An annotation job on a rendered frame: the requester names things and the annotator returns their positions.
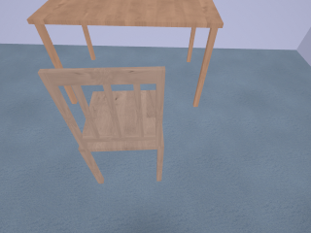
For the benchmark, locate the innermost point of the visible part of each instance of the table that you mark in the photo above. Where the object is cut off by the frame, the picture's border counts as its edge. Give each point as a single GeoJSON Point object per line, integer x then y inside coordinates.
{"type": "Point", "coordinates": [144, 13]}

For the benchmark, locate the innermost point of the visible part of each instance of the chair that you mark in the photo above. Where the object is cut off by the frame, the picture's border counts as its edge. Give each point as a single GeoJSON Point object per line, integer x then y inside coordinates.
{"type": "Point", "coordinates": [115, 120]}

